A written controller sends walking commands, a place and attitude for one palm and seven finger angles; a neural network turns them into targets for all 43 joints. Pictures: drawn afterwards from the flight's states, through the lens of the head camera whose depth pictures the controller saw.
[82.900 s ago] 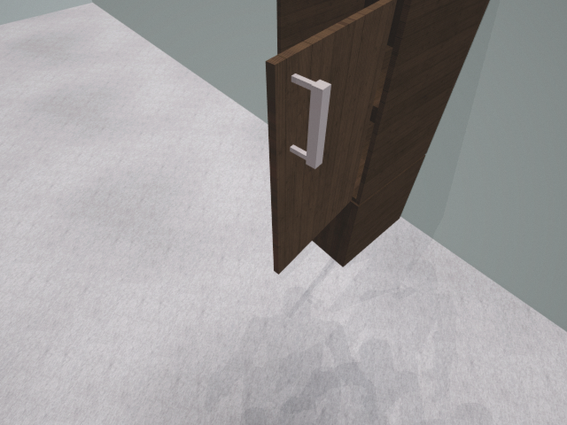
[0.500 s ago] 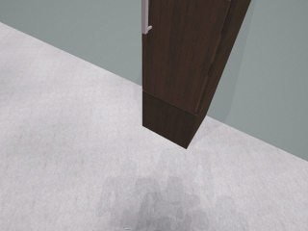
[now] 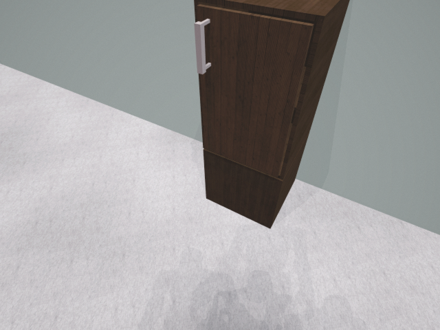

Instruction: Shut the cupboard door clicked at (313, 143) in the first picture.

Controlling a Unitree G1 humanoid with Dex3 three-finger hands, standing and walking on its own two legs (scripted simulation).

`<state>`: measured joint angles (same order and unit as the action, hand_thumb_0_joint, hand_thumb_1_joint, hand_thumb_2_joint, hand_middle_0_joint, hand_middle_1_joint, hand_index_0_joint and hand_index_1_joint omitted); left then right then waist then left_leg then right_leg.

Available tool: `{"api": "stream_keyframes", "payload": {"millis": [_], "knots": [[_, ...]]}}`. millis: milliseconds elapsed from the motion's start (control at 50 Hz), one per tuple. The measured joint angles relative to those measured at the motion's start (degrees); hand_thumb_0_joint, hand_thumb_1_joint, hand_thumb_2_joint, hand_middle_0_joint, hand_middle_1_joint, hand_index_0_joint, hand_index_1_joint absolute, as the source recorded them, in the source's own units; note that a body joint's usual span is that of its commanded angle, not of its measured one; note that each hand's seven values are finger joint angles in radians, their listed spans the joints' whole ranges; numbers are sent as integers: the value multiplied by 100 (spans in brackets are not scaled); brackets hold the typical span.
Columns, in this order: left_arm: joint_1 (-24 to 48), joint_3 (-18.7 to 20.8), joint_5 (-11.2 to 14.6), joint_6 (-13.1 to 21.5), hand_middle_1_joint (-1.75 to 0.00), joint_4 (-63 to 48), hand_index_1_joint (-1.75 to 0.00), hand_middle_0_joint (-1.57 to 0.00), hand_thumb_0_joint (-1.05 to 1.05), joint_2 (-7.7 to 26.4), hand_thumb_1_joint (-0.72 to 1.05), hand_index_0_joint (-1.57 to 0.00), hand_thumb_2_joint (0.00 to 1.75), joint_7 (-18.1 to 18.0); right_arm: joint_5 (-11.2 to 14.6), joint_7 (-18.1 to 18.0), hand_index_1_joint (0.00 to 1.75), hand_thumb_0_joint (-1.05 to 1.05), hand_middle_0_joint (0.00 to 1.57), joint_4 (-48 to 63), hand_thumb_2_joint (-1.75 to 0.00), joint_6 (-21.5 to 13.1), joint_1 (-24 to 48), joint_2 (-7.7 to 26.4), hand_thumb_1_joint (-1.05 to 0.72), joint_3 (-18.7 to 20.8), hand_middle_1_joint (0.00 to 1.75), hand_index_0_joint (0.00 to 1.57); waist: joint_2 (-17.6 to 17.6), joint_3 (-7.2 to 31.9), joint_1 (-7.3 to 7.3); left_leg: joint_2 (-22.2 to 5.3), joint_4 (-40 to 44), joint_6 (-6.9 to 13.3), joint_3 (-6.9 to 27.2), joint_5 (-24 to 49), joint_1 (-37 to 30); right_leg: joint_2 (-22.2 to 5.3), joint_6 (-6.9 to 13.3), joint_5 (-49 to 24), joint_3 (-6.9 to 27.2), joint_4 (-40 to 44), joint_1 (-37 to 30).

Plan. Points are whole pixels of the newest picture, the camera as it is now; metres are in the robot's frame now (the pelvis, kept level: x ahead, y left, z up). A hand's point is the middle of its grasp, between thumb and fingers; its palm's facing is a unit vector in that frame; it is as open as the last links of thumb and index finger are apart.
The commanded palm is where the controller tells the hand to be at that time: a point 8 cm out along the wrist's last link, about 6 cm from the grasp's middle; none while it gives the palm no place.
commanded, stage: let the arm hang, fingers relaxed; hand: left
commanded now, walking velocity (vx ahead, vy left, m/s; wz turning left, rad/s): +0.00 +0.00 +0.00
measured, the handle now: (204, 47) +0.91 +0.10 +0.13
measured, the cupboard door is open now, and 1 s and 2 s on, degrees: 0 0 0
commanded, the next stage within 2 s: look to check the result in 0.26 s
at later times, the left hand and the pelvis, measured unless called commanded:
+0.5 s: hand out of the picture -0.01 +0.16 -0.17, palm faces +0.01 -0.98 -0.20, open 7.3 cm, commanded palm none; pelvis +0.00 -0.02 +0.00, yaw +0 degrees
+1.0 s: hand out of the picture +0.01 +0.16 -0.17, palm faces +0.01 -0.98 -0.20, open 7.3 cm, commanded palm none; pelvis +0.01 -0.02 +0.00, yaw +0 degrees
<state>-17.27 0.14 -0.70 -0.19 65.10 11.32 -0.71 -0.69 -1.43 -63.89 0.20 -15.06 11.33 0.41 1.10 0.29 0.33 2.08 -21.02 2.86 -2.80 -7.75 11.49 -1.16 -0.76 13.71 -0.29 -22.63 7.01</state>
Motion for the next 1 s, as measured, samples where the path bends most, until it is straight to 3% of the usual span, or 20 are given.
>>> {"api": "stream_keyframes", "payload": {"millis": [400, 1000], "knots": [[130, -25, 19, 34, -30, 49, -30, -20, 0, -197, 91, -20, 90, -15, -15, -23, 30, 0, 20, -156, -90, 25, -71, -129, -91, -36, 30, 20, -53, -157, 62, -133, -29, -124, 42, -20, -3, 136, 117, -23, -30, 60, -39], [150, -5, 18, 67, -30, 82, -30, -20, 0, -135, 91, -20, 90, -31, -5, -36, 30, 0, 20, -140, -90, 6, 101, -74, -91, -29, 30, 20, -66, -218, 31, -202, -9, -190, 44, -90, -95, 207, 180, -3, -22, 160, -158]]}}
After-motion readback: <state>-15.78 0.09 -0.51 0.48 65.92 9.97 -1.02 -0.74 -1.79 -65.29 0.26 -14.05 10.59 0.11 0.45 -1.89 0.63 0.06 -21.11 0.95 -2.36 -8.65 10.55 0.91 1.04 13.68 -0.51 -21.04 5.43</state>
